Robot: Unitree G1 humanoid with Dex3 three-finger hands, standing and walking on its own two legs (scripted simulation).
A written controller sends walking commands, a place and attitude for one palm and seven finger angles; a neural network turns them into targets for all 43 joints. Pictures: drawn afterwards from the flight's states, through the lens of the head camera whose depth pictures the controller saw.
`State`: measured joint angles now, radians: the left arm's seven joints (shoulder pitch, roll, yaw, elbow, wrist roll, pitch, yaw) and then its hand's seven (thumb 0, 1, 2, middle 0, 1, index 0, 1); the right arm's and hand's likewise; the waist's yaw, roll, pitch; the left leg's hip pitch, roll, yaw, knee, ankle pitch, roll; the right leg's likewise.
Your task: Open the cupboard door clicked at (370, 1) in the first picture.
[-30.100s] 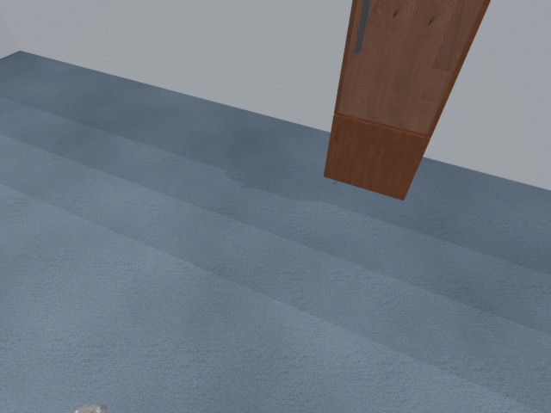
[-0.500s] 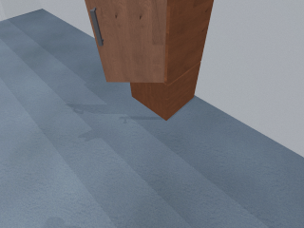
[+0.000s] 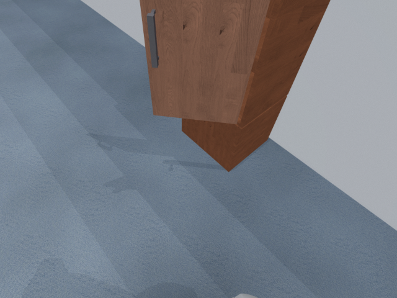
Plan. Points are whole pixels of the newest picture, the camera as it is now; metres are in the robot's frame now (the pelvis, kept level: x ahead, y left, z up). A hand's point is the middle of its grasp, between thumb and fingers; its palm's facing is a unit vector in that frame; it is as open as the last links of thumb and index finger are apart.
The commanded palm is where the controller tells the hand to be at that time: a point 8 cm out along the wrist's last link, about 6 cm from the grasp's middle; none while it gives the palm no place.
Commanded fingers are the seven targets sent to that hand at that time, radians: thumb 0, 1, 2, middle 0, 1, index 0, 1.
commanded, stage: take the last steps up to it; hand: left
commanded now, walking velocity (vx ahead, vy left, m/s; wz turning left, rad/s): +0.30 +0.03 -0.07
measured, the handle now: (154, 39) +0.86 +0.23 +0.04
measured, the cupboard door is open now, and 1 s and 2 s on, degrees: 42 42 42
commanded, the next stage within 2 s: come to a stop and stand still in 0.54 s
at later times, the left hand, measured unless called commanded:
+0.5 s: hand (143, 232) +0.28 +0.16 -0.15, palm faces +0.00 -0.98 -0.20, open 7.2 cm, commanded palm none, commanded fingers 0.00 0.90 0.90 -0.20 -0.30 -0.20 -0.30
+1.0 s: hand (125, 220) +0.31 +0.22 -0.18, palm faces +0.00 -0.98 -0.20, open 7.4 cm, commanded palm none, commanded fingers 0.00 0.90 0.90 -0.20 -0.30 -0.20 -0.30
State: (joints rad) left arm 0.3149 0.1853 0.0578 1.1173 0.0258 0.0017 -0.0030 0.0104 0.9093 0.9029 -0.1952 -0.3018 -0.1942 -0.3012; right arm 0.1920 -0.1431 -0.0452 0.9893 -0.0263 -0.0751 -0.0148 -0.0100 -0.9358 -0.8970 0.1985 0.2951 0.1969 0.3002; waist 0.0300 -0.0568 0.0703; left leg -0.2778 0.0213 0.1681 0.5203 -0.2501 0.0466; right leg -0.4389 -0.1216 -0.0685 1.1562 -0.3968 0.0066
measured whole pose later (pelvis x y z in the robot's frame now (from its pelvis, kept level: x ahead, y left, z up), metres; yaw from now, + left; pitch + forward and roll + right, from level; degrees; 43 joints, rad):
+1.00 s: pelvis +0.27 +0.03 +0.00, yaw -4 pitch +0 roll -2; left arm 0.21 0.21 0.06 1.02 0.02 0.07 0.02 0.01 0.91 0.90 -0.19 -0.30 -0.19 -0.30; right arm 0.10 -0.15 -0.03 1.01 -0.02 0.01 -0.05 -0.01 -0.92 -0.90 0.20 0.30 0.20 0.30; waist 0.03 -0.02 0.09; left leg -0.32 0.07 0.12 0.50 -0.18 0.04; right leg -0.44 -0.02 -0.01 1.05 -0.48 0.05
